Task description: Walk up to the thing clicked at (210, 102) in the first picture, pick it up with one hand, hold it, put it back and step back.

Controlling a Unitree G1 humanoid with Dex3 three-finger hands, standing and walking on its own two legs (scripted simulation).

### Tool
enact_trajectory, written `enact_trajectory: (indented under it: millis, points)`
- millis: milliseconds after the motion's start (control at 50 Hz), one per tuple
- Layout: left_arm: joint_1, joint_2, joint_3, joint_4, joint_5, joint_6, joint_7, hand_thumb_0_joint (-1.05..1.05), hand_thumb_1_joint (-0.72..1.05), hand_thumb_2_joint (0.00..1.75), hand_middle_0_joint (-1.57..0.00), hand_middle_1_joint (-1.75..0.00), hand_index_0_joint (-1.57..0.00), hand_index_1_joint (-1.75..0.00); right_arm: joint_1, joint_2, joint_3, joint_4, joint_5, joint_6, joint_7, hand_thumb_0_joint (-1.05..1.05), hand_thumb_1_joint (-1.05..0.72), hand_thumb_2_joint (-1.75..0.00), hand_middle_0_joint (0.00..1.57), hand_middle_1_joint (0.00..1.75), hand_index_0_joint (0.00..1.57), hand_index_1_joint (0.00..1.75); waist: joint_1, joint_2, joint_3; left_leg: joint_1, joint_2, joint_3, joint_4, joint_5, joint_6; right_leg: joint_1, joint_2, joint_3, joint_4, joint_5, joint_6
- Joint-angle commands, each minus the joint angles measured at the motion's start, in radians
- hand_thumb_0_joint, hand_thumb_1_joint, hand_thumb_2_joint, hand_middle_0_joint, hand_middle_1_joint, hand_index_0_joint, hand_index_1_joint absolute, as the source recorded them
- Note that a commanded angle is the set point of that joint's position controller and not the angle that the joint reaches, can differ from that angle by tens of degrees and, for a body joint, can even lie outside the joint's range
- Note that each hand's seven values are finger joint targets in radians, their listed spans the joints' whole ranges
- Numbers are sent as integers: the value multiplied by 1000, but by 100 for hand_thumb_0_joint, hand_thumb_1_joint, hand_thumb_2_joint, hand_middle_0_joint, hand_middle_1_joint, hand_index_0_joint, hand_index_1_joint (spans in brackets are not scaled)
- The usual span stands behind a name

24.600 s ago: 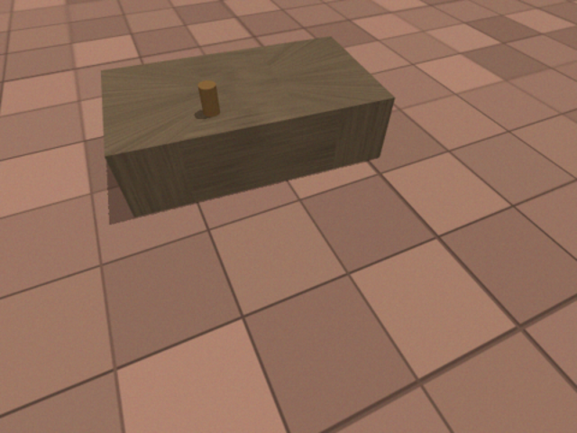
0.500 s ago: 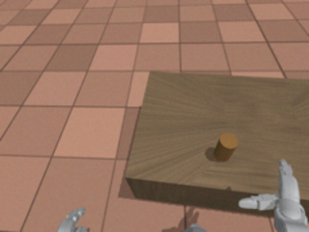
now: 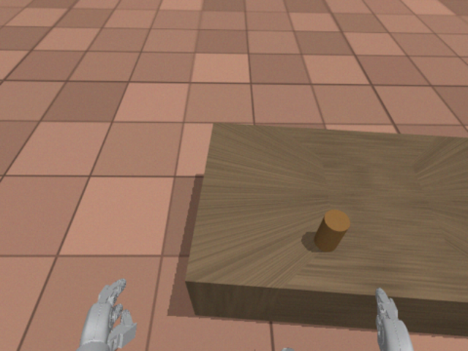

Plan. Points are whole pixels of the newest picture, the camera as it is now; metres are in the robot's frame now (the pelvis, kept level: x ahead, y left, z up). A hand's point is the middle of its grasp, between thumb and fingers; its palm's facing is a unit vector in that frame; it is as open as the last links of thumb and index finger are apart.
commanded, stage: home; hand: right
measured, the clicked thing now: (330, 231) +0.53 -0.27 -0.31
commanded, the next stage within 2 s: stand in 1.74 s
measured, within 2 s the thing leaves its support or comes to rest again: neither
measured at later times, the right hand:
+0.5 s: hand out of the picture +0.11 -0.27 -0.10, palm faces -0.04 +0.91 -0.42, open 17.4 cm
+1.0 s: hand out of the picture +0.04 -0.29 -0.11, palm faces -0.07 +0.92 -0.39, open 17.4 cm
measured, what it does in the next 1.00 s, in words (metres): stands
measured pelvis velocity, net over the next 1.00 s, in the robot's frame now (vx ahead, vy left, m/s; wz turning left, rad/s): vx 0.00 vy -0.04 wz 0.02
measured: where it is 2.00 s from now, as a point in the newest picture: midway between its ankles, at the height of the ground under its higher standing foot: outside the picture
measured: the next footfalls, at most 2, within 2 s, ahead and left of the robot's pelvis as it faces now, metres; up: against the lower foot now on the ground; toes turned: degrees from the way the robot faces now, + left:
none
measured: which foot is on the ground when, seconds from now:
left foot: down 0.00-1.00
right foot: down 0.00-1.00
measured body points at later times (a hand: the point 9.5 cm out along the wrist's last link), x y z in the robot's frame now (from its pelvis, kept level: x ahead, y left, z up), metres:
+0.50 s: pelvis +0.02 -0.02 +0.02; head +0.02 -0.01 +0.47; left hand +0.10 +0.25 -0.11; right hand +0.11 -0.32 -0.08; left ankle -0.03 +0.11 -0.70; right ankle +0.06 -0.14 -0.70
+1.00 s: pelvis +0.00 -0.04 +0.04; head +0.00 -0.03 +0.49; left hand +0.05 +0.25 -0.11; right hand +0.04 -0.34 -0.09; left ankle -0.03 +0.11 -0.70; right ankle +0.06 -0.14 -0.70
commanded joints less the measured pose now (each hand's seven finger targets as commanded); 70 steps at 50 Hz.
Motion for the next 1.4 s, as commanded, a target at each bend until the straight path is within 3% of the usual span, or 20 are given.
enact_trajectory:
  millis: [0, 20, 100, 120, 140, 160, 180, 280, 360, 420, 480, 520, 580, 620, 860, 1060, 1120, 1140, 1200, 1380]
  points:
    - [-54, 96, 44, -143, 3, -56, 3, 0, 90, 90, -20, -30, -20, -30, 29, -79, -40, -154, -6, -46, 0, 0, 59, -3, 5, 5, 5, 5, -8, 52, -80, -120, 20, -23, -210, 173, -27, 172, 33, -71, -81, 61, -51]
    - [-62, 94, 38, -146, 3, -60, -1, 0, 90, 90, -20, -30, -20, -30, 28, -77, -37, -145, -3, -43, 4, 0, 58, -3, 5, 5, 5, 5, -5, 67, -48, -132, 24, -26, -219, 158, -30, 158, 34, -72, -77, 51, -50]
    - [-49, 100, 48, -145, 2, -58, -4, 0, 90, 90, -20, -30, -20, -30, 15, -122, -83, -162, -6, -47, 7, 0, 55, -5, 5, 5, 5, 5, -13, 96, -107, -85, 33, -36, -193, 309, -51, 150, 39, -80, -45, 123, -61]
    - [-43, 104, 51, -149, 2, -57, -4, 0, 90, 90, -20, -30, -20, -30, 28, -124, -87, -157, -5, -46, 11, 0, 57, -4, 5, 5, 5, 5, -8, 118, -133, -72, 32, -34, -180, 378, -59, 159, 36, -79, -36, 156, -65]
    - [-43, 105, 49, -154, 1, -59, -3, 0, 90, 90, -20, -30, -20, -30, -1, -118, -75, -173, -6, -43, 11, 0, 58, -4, 5, 5, 5, 5, 0, 118, -136, -75, 26, -27, -169, 382, -56, 165, 33, -78, -42, 153, -66]
    - [-87, 198, 92, 41, 140, -14, -62, 0, 90, 90, -20, -30, -20, -30, -67, -306, -107, 147, -121, -81, 60, 0, 50, -8, 6, 6, 6, 6, -22, 40, -58, 24, 114, -154, -226, 407, -13, 220, -7, -11, -65, 200, -47]
    - [-55, 197, 104, 60, 142, 7, -89, 0, 90, 90, -20, -30, -20, -30, -41, -306, -121, 176, -122, -97, 79, 0, 47, -10, 6, 7, 6, 7, -15, -3, -69, 87, 126, -148, -219, 470, -1, 216, 3, -12, -97, 200, -50]
    - [-66, 181, 88, 132, 89, 32, -146, 0, 90, 90, -20, -30, -20, -30, -106, -283, -96, 295, -81, -118, 109, 0, 53, -6, 5, 5, 5, 5, 4, 55, -74, 77, 133, -139, -282, 314, 17, 317, -4, -2, -185, 156, -54]
    - [-57, 152, 78, 226, 81, 37, -149, 0, 90, 90, -20, -30, -20, -30, -142, -257, -77, 419, -76, -119, 113, 0, 59, -3, 5, 4, 5, 4, 8, 35, -52, 123, 120, -105, -298, 386, 1, 375, -14, 11, -248, 265, -51]
    - [-63, 171, 83, 279, 79, 43, -142, 0, 90, 90, -20, -30, -20, -30, -123, -260, -78, 500, -72, -111, 108, 0, 57, -4, 5, 5, 5, 5, -8, 31, 6, 132, 112, -83, -324, 398, -7, 397, -23, 27, -290, 322, -58]
    - [-55, 195, 90, 329, 75, 52, -138, 0, 90, 90, -20, -30, -20, -30, -134, -282, -82, 566, -73, -109, 102, 0, 58, -3, 5, 5, 5, 5, 0, 47, 49, 158, 125, -92, -382, 354, -7, 393, -20, 31, -337, 271, -60]
    - [-64, 208, 94, 355, 72, 52, -137, 0, 90, 90, -20, -30, -20, -30, -129, -298, -82, 604, -68, -110, 99, 0, 57, -4, 5, 5, 5, 5, -4, 69, 42, 171, 131, -94, -403, 398, -11, 441, -24, 35, -355, 302, -58]
    - [-59, 235, 101, 401, 74, 47, -133, 0, 90, 90, -20, -30, -20, -30, -146, -301, -81, 648, -68, -110, 95, 0, 57, -4, 5, 5, 5, 5, 0, 23, 25, 205, 124, -77, -399, 373, -14, 483, -35, 47, -397, 310, -59]
    - [-75, 237, 99, 422, 72, 46, -135, 0, 90, 90, -20, -30, -20, -30, -137, -300, -75, 677, -64, -105, 95, 0, 55, -5, 5, 5, 5, 5, -9, 6, 45, 203, 117, -69, -412, 310, -15, 477, -36, 63, -436, 250, -55]
    - [-118, 276, 108, 505, 65, 46, -141, 0, 90, 90, -20, -31, -20, -31, -96, -304, -60, 774, -66, -94, 104, 0, 54, -6, 5, 5, 5, 5, -11, -18, 116, 202, 107, -72, -442, 183, -6, 450, -46, 103, -578, 0, -35]
    - [-106, 248, 95, 548, 60, 48, -156, 0, 90, 90, -20, -31, -20, -31, -163, -321, -50, 790, -67, -112, 101, 0, 56, -4, 5, 5, 5, 5, 24, 102, 115, 115, 159, -141, -572, 106, -7, 537, -28, 38, -467, 153, -33]
    - [-107, 269, 94, 562, 63, 48, -156, 0, 90, 90, -20, -31, -20, -31, -173, -329, -51, 795, -65, -108, 103, 0, 53, -6, 5, 5, 5, 5, 23, 66, 149, 104, 143, -132, -566, 41, -5, 497, -31, 52, -493, 72, -33]
    - [-115, 282, 94, 562, 65, 46, -156, 0, 90, 90, -20, -31, -20, -31, -161, -328, -51, 799, -65, -107, 105, 0, 54, -5, 5, 5, 5, 5, 18, 31, 133, 121, 131, -120, -543, 70, -6, 492, -40, 65, -512, 40, -34]
    - [-129, 276, 88, 564, 60, 38, -154, 0, 90, 90, -20, -31, -20, -31, -142, -319, -50, 810, -61, -109, 109, 0, 54, -5, 5, 5, 5, 5, -1, 16, 95, 191, 135, -110, -510, 207, 0, 494, -53, 68, -515, 102, -41]
    - [-125, 281, 79, 582, 53, 36, -152, 0, 90, 90, -20, -31, -20, -31, -173, -321, -47, 820, -59, -110, 114, 0, 54, -6, 5, 5, 5, 5, 2, 27, 105, 196, 136, -113, -531, 213, 0, 488, -51, 55, -510, 132, -39]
